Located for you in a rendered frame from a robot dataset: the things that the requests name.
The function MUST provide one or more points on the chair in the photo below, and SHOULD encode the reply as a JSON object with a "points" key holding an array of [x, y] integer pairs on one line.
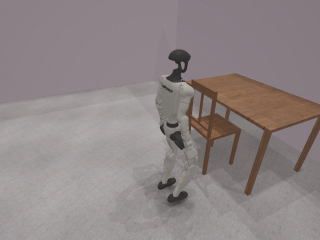
{"points": [[213, 126]]}

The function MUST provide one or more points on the robot right thigh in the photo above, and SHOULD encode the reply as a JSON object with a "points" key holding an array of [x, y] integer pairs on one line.
{"points": [[179, 142]]}

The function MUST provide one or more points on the table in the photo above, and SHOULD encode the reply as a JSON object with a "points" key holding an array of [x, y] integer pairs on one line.
{"points": [[267, 107]]}

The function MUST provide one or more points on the robot left shin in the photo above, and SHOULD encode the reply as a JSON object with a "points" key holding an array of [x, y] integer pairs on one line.
{"points": [[167, 168]]}

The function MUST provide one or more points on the left robot upper arm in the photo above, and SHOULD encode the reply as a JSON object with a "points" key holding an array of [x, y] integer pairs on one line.
{"points": [[158, 98]]}

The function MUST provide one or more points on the robot left hand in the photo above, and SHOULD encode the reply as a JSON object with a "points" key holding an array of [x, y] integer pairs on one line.
{"points": [[162, 122]]}

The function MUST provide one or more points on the robot left forearm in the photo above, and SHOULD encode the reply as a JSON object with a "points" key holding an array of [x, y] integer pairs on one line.
{"points": [[160, 111]]}

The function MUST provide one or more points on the robot right forearm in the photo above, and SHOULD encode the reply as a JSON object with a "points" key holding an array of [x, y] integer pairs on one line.
{"points": [[185, 134]]}

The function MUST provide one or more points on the robot right hand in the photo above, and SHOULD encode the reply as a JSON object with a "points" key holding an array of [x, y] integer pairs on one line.
{"points": [[191, 154]]}

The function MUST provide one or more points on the right robot upper arm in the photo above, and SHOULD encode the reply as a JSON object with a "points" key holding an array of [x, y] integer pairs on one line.
{"points": [[186, 93]]}

